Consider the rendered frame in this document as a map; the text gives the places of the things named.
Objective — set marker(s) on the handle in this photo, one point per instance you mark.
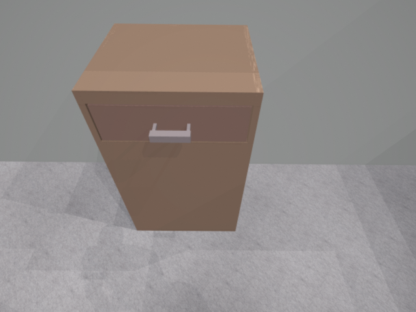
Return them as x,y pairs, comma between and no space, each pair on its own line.
170,136

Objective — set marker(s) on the drawer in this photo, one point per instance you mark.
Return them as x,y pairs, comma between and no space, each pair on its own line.
219,123

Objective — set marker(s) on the cabinet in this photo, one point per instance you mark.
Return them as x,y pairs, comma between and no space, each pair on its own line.
196,186

